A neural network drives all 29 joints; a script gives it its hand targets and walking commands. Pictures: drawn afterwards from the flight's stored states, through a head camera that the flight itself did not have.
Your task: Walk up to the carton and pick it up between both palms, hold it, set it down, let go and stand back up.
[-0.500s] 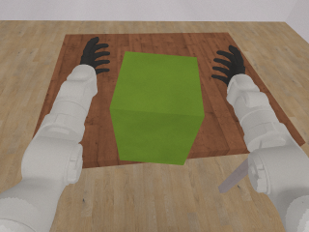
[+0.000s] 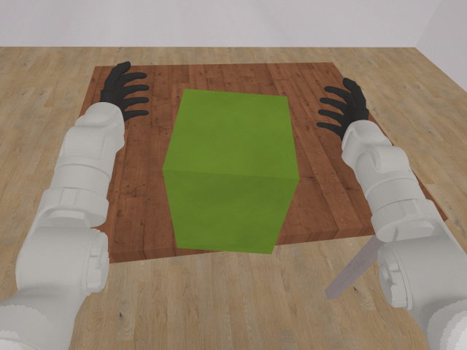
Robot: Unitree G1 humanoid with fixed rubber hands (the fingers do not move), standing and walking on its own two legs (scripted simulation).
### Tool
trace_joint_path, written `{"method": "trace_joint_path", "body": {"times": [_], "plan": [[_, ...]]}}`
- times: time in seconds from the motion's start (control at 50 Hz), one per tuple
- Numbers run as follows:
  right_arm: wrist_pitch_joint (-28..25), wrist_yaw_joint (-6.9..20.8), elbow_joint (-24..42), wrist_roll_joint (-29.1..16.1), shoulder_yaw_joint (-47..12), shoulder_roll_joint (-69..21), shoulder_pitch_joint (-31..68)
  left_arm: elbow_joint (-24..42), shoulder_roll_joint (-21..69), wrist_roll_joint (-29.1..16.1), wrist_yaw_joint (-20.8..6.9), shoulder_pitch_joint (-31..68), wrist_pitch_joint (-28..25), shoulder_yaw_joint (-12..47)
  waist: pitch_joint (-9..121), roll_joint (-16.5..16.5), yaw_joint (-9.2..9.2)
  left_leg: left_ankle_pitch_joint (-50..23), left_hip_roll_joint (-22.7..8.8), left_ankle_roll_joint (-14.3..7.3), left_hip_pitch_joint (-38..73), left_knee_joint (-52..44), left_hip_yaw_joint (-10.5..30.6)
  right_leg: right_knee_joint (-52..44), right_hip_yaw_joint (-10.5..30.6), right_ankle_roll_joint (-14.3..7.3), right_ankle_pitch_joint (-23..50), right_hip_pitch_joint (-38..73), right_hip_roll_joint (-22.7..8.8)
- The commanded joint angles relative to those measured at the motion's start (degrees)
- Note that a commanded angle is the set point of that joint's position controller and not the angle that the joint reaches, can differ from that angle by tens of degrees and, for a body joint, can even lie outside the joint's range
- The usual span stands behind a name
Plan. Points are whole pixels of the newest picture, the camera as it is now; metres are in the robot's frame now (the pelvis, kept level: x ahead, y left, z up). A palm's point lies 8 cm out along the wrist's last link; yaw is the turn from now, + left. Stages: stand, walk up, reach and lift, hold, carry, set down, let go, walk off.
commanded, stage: set down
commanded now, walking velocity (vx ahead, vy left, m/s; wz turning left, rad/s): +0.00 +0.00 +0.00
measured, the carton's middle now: (229, 175) +0.43 +0.02 +0.04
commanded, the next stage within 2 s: none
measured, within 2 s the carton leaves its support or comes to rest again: neither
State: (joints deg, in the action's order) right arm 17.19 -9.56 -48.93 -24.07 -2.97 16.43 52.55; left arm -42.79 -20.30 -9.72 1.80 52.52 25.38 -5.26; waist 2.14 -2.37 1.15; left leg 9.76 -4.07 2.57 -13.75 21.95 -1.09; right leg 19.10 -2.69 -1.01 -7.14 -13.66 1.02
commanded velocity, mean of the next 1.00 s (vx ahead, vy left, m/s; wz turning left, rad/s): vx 0.00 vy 0.00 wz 0.00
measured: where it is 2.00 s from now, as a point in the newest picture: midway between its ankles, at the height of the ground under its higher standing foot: outside the picture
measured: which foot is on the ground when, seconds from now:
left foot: down 0.00-1.00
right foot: down 0.00-1.00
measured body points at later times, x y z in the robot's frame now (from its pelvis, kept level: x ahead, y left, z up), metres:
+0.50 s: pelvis +0.00 +0.01 +0.00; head +0.02 +0.03 +0.45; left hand +0.39 +0.21 +0.12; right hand +0.39 -0.18 +0.11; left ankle +0.02 +0.15 -0.75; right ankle +0.03 -0.11 -0.75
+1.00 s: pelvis +0.02 +0.01 +0.00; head +0.03 +0.02 +0.45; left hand +0.31 +0.22 +0.06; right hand +0.31 -0.18 +0.06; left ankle +0.02 +0.15 -0.75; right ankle +0.03 -0.11 -0.75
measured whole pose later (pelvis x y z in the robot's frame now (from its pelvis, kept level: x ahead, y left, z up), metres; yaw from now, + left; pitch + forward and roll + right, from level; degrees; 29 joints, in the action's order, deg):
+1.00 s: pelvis +0.02 +0.01 +0.00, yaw -1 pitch -4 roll +0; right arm 4.3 -6.8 -6.7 -11.4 0.7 8.2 -0.5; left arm -2.2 -10.3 -8.2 0.7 1.2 16.0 -4.9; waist -4.6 -0.9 -1.4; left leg 11.1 -2.8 1.9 -3.8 18.8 -2.7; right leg 19.5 -1.2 -0.2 -9.9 -5.7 -0.2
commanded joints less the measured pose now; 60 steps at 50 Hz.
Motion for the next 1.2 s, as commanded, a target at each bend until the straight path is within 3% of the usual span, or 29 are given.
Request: {"method": "trace_joint_path", "body": {"times": [0.0,0.16,0.3,0.32,0.34,0.36,0.4,0.46,0.5,0.56,0.76,0.94,1.18], "plan": [[-2.80,0.21,15.12,1.13,2.54,6.73,19.16,15.54,-6.64,1.20,-0.59,18.97,-1.56,-2.92,25.10,4.76,-0.69,-13.60,5.45,-0.71,8.75,-1.74,-2.88,-0.72,0.38,3.12,12.76,13.87,2.16],[-4.57,-0.23,29.98,4.87,5.91,5.29,7.63,32.04,-4.27,1.34,-0.01,7.14,0.05,-4.12,25.89,5.22,-0.05,-14.64,5.47,-0.44,12.09,-1.13,-3.18,-0.32,0.14,3.11,12.55,13.22,2.39],[-4.25,-0.18,36.89,6.38,6.67,3.86,-3.06,40.16,-1.68,1.64,-0.03,-3.72,2.82,-4.19,21.62,4.94,0.01,-13.36,5.42,-0.31,12.39,-1.48,-2.93,-0.95,0.36,2.73,9.35,11.67,2.32],[-3.69,0.71,31.72,7.33,10.03,4.62,7.94,35.44,-4.89,-0.24,0.56,10.51,2.34,-2.98,17.96,9.71,1.08,-4.37,5.42,0.29,7.62,-2.58,-1.99,-1.51,-0.29,1.84,0.12,6.22,1.82],[-3.70,1.80,30.21,7.30,9.23,3.40,5.16,33.24,-2.30,-0.45,1.48,5.60,2.15,-2.15,15.98,7.54,0.52,0.23,4.99,-0.77,6.95,-3.70,-1.94,-1.64,-0.26,1.76,-2.39,5.55,1.74],[-4.09,2.29,31.93,7.32,8.91,3.78,2.56,35.94,-1.54,-0.21,2.30,4.44,1.62,-1.71,17.61,6.90,0.20,1.71,4.49,-1.33,8.20,-4.47,-1.84,-1.51,-0.07,1.93,-2.74,5.53,1.66],[-4.71,2.91,33.88,6.71,7.72,3.50,-2.17,37.27,-1.05,-0.59,2.57,-1.35,1.36,-1.15,21.26,5.81,-0.19,-5.45,4.10,-1.30,10.92,-3.42,-1.90,-0.61,0.31,1.89,2.51,8.43,1.79],[-5.41,2.21,34.55,6.03,5.58,4.01,-10.13,38.28,0.01,1.93,0.47,-9.95,2.47,-4.16,22.05,4.43,-0.45,-17.52,5.31,-0.33,14.36,-1.13,-2.36,0.09,0.75,2.37,12.94,14.80,2.25],[-6.25,1.09,36.16,5.97,4.50,3.09,-13.51,40.36,1.15,3.30,-0.87,-13.82,2.90,-5.72,19.47,3.44,-0.75,-18.82,5.91,0.04,13.55,-1.62,-2.82,0.28,0.71,3.06,16.21,17.19,2.32],[-7.72,0.13,40.08,6.63,3.92,1.39,-17.23,43.64,2.98,4.19,-1.73,-18.19,2.23,-6.35,15.11,3.02,-1.12,-16.89,6.29,0.37,12.27,-2.64,-3.27,-0.20,0.51,3.04,14.96,16.95,2.50],[-12.00,1.44,51.63,10.79,5.74,-1.11,-29.95,51.35,4.09,2.03,-0.97,-29.46,-4.69,-3.35,10.49,3.20,-1.48,-11.21,6.00,0.22,11.80,-3.89,-3.25,-1.78,1.55,2.24,8.00,12.48,1.79],[-15.14,3.00,52.30,13.14,5.28,-4.10,-44.68,49.10,4.41,1.42,-1.14,-41.88,-12.51,-0.89,7.24,2.15,-2.75,-11.43,5.80,-0.40,12.70,-4.98,-2.43,-3.79,2.96,2.03,5.24,11.78,0.59],[-23.07,5.21,50.82,15.07,5.25,-4.94,-59.31,45.88,4.55,1.41,-0.01,-55.02,-24.86,3.74,1.75,3.09,-3.10,-14.35,5.00,0.43,13.87,-3.87,-1.16,-4.86,3.69,0.32,3.83,8.77,0.22]]}}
